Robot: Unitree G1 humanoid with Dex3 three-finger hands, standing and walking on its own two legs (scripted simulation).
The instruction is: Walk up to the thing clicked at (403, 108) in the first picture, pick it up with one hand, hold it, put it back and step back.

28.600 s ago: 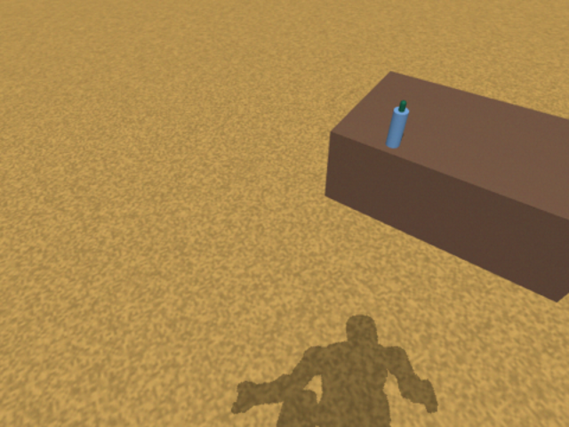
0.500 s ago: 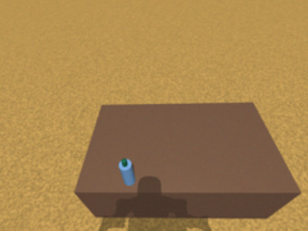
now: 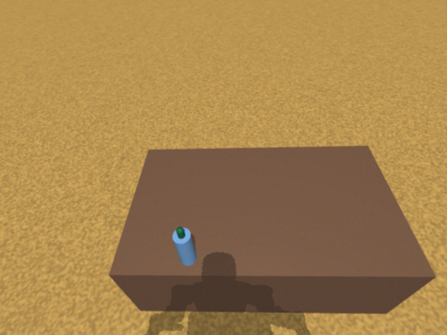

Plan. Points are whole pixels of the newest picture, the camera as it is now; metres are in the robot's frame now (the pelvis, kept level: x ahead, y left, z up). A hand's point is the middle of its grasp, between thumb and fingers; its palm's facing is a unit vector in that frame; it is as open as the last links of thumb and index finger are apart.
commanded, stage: home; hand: left
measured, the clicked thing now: (184, 244) +0.45 +0.18 -0.29
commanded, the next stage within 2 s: stand in 0.56 s
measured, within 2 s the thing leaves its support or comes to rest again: neither
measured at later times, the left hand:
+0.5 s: hand out of the picture +0.08 +0.24 -0.15, palm faces -0.03 -0.93 -0.35, open 17.6 cm
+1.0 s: hand out of the picture +0.09 +0.24 -0.15, palm faces -0.02 -0.94 -0.35, open 12.2 cm
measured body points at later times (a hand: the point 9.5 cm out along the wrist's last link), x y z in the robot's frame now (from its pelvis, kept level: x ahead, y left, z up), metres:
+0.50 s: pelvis +0.02 -0.01 +0.00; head +0.03 -0.02 +0.45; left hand +0.08 +0.29 -0.13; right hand +0.09 -0.31 -0.14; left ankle +0.02 +0.13 -0.74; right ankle +0.01 -0.15 -0.74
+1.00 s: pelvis +0.01 -0.02 +0.00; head +0.02 -0.02 +0.45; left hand +0.09 +0.29 -0.13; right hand +0.09 -0.31 -0.13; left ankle +0.02 +0.13 -0.74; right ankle +0.01 -0.15 -0.74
